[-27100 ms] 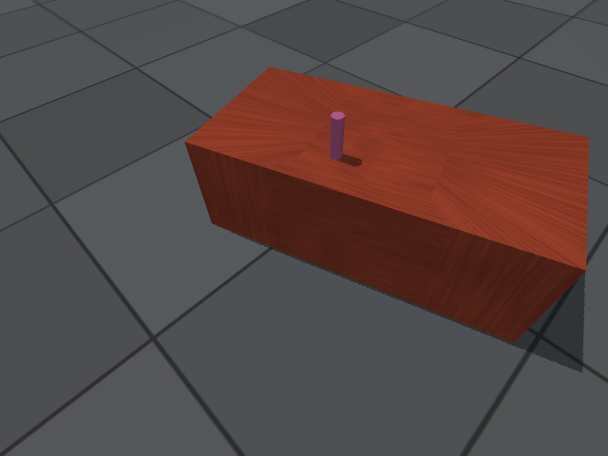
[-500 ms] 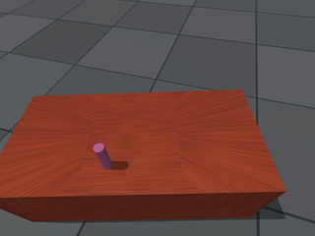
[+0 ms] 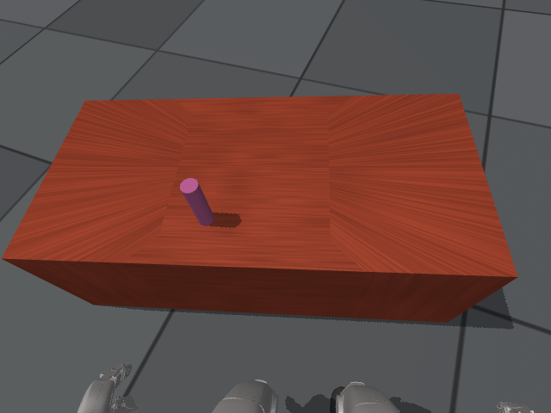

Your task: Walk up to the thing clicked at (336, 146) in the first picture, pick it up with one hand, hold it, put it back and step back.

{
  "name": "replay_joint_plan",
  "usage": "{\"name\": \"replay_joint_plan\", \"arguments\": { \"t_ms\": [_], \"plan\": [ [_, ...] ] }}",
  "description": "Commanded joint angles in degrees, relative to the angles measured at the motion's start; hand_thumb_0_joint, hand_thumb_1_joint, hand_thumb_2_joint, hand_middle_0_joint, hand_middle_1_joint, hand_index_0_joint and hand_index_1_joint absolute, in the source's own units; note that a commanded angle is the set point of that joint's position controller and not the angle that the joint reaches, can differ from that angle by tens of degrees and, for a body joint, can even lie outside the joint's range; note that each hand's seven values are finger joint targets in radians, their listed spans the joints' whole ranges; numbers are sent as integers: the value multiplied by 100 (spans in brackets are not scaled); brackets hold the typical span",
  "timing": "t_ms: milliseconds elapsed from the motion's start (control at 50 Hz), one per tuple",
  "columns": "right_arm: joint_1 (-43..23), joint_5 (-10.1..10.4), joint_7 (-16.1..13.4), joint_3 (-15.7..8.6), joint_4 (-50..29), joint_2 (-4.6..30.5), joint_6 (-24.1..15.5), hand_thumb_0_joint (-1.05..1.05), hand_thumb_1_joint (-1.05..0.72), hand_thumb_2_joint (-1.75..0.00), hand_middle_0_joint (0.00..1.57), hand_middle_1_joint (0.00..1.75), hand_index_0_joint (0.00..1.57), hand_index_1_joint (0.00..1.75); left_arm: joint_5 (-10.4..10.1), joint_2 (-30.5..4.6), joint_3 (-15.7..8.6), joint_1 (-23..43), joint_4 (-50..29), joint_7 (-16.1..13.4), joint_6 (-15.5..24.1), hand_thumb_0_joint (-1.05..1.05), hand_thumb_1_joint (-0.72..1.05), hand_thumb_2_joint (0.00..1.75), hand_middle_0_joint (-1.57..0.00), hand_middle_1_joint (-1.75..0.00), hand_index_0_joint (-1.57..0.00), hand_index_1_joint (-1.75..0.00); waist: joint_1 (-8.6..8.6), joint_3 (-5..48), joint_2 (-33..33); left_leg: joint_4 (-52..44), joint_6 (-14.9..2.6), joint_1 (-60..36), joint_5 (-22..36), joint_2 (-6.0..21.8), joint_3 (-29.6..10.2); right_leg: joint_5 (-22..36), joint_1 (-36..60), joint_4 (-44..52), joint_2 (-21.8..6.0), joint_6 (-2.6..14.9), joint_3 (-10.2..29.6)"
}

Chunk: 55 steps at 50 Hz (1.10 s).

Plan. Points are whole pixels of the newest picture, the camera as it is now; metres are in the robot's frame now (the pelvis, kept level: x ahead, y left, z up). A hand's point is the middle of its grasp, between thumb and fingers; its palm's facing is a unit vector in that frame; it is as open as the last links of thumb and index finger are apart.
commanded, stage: step back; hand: left
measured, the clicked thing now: (198, 203) +0.57 +0.26 -0.23
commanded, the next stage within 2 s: none
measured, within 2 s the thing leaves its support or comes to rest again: neither
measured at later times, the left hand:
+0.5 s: hand out of the picture -0.05 +0.30 -0.15, palm faces -0.07 -0.91 -0.41, open 7.4 cm
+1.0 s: hand out of the picture -0.15 +0.30 -0.14, palm faces -0.03 -0.92 -0.39, open 7.4 cm
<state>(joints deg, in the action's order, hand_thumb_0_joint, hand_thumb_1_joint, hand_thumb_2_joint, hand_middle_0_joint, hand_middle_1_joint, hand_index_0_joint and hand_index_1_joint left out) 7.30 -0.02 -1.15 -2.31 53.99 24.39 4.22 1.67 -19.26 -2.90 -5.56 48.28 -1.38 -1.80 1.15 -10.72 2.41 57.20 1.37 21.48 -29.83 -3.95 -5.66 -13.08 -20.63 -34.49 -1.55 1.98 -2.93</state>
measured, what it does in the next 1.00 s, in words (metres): walks backwards: left foot, then right foot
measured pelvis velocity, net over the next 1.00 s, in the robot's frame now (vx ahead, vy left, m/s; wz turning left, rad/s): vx -0.30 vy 0.03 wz -0.02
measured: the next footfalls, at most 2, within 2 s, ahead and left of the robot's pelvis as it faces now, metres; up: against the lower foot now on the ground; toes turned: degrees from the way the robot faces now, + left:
left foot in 0.12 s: -0.01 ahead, +0.14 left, +0.00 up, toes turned +0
right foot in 0.52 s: -0.14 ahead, -0.12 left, +0.00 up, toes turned -2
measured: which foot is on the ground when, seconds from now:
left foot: up 0.00-0.10, down 0.12-0.54, up 0.56-0.82, down 0.84-1.00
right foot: down 0.00-0.14, up 0.16-0.50, down 0.52-0.86, up 0.88-1.00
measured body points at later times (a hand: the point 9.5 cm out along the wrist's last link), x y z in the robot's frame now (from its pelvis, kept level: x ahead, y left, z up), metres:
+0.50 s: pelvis -0.14 +0.02 -0.01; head -0.08 +0.02 +0.44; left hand -0.05 +0.34 -0.13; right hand -0.02 -0.30 -0.12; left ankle -0.05 +0.13 -0.73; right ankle -0.18 -0.12 -0.72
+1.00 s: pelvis -0.30 +0.03 +0.00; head -0.24 +0.05 +0.44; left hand -0.15 +0.35 -0.12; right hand -0.23 -0.28 -0.11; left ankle -0.27 +0.15 -0.73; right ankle -0.30 -0.10 -0.65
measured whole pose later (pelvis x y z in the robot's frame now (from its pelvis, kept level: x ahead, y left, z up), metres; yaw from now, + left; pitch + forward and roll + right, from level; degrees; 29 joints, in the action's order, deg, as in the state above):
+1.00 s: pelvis -0.30 +0.03 +0.00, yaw -1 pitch -2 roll -1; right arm 10.5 -1.8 -0.1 -2.1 51.1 21.0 2.6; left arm 0.4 -23.0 -4.1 -4.9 46.9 -1.6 -4.0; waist -1.1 -10.0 -1.7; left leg 35.4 -0.9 16.7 -16.4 0.0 -1.8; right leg -29.7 -28.1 -66.3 5.8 0.7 7.5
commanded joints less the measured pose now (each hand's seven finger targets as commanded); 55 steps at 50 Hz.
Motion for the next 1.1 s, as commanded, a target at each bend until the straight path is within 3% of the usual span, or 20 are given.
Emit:
{"name": "replay_joint_plan", "arguments": {
  "t_ms": [0,80,120,140,200,360,460,500,520,540,580,620,720,780,800,820,840,860,940,1080],
  "plan": [
    [312,-92,-17,-268,-474,913,-212,0,-90,-90,20,30,20,30,-20,-1720,-517,-274,-491,-97,58,0,90,90,-20,-30,-20,-30,91,1704,-1366,-1202,-113,175,60,240,257,2937,1928,446,-1507,1065,1591],
    [880,-196,68,-402,-281,1024,-238,0,-90,-90,20,30,20,30,-72,-1652,-440,64,-672,-18,-28,0,90,90,-20,-30,-20,-30,-315,1574,-791,-3044,-428,-1142,1637,490,261,935,408,28,-1039,436,1142],
    [381,-224,135,-612,-529,2043,-256,0,-90,-90,20,30,20,30,-103,-1455,-453,470,-746,-79,-34,0,90,90,-20,-30,-20,-30,-524,1251,1541,-4123,-1711,-461,2691,2572,-2517,-2480,-566,-2368,722,-154,637],
    [119,-252,103,-617,-598,1918,-286,0,-90,-90,20,30,20,30,2,-1497,-493,441,-622,-129,-56,0,90,90,-20,-30,-20,-30,-444,1050,1065,-4123,-1867,-91,2748,2668,-2503,-2550,-480,-3335,799,-142,1345],
    [-547,-235,-2,-369,-752,1183,-316,0,-90,-90,20,30,20,30,-158,-1346,-497,-385,-279,-100,-55,0,90,90,-20,-30,-20,-30,155,854,418,-3501,-1323,-702,3654,1829,-870,-1571,-1040,-4054,834,-129,1479],
    [74,-132,-40,-444,-849,1141,-311,0,-90,-90,20,30,20,30,-73,-1251,-432,-438,-444,-24,20,0,90,90,-20,-30,-20,-30,-277,1285,658,-3038,-1669,-1972,4137,2109,-722,-1747,-638,-2217,406,-476,1029],
    [-231,-92,15,-465,-956,1292,-172,0,-90,-90,20,30,20,30,-42,-1201,-420,-1206,-31,39,129,0,90,90,-20,-30,-20,-30,-22,1612,733,-2589,-1213,-1216,3032,1792,-445,-391,892,684,304,-225,281],
    [-218,-30,57,-391,-991,1023,-136,0,-90,-90,20,30,20,30,85,-1606,-544,-1269,-15,32,179,0,90,90,-20,-30,-20,-30,13,1460,-91,-2049,-651,35,1651,1258,-198,-315,1416,1215,-273,111,1364],
    [-555,27,45,-359,-1109,759,-145,0,-90,-90,20,30,20,30,51,-2198,-673,-1066,-155,66,148,0,90,90,-20,-30,-20,-30,243,1034,-1706,-803,-231,641,99,38,329,-475,565,1800,-1456,957,3032],
    [-582,-27,-16,-442,-1068,929,-105,0,-90,-90,20,30,20,30,145,-2506,-710,-576,-412,44,171,0,90,90,-20,-30,-20,-30,288,676,-1941,632,-89,404,-589,-20,-206,-176,-454,2046,-2296,1645,3856],
    [-23,53,-2,-466,-821,1079,-101,0,-90,-90,20,30,20,30,19,-1925,-565,151,-651,-30,209,0,90,90,-20,-30,-20,-30,-241,701,-774,1452,-125,390,78,-164,-715,1111,-250,1333,-1541,1176,2326],
    [223,61,-31,-407,-774,964,-194,0,-90,-90,20,30,20,30,55,-1708,-558,277,-687,-56,168,0,90,90,-20,-30,-20,-30,-266,897,-996,1313,-75,396,263,-249,-386,1562,129,987,-1159,942,1550],
    [138,-55,-48,-352,-892,858,-228,0,-90,-90,20,30,20,30,97,-1637,-529,-331,-669,-118,84,0,90,90,-20,-30,-20,-30,176,1167,-1374,-754,-20,601,-189,141,1,2237,1666,529,-1332,985,1683],
    [631,-125,-23,-380,-700,775,-298,0,-90,-90,20,30,20,30,-23,-1681,-507,-193,-722,-84,7,0,90,90,-20,-30,-20,-30,-30,1581,-1360,-2729,-149,-262,801,219,505,2554,1736,-158,-1155,772,1452],
    [840,-137,-16,-419,-574,804,-326,0,-90,-90,20,30,20,30,-67,-1680,-451,-111,-742,-55,-41,0,90,90,-20,-30,-20,-30,-165,1617,-1124,-3443,-167,-751,1703,147,692,2253,1394,-411,-962,583,1251],
    [732,-223,-18,-509,-615,1041,-345,0,-90,-90,20,30,20,30,-72,-1466,-378,-249,-784,-37,-77,0,90,90,-20,-30,-20,-30,-86,1571,-688,-3521,-360,-1262,2241,718,-203,1315,507,-674,-657,296,1184],
    [498,-217,36,-626,-725,1739,-322,0,-90,-90,20,30,20,30,-113,-1265,-315,-115,-886,-37,-54,0,90,90,-20,-30,-20,-30,-127,1444,917,-3697,-1115,-1344,2990,2077,-2006,-858,-653,-1619,400,-63,502],
    [412,-232,68,-667,-821,2031,-325,0,-90,-90,20,30,20,30,-48,-1506,-458,425,-898,-134,-56,0,90,90,-20,-30,-20,-30,-494,1286,1174,-3887,-1865,-405,3485,2693,-2697,-2589,-376,-2824,601,-170,1007],
    [-248,-203,-41,-412,-882,1217,-371,0,-90,-90,20,30,20,30,-158,-1452,-465,-275,-469,-82,-68,0,90,90,-20,-30,-20,-30,113,1054,468,-3150,-1430,-672,4254,1846,-871,-1703,-634,-3870,638,-125,1337],
    [127,-183,-24,-443,-918,1293,-248,0,-90,-90,20,30,20,30,-43,-1272,-389,-367,-428,30,53,0,90,90,-20,-30,-20,-30,-195,1487,868,-2695,-1408,-1563,3992,1798,-753,-1412,100,-557,286,-284,530]
  ]
}}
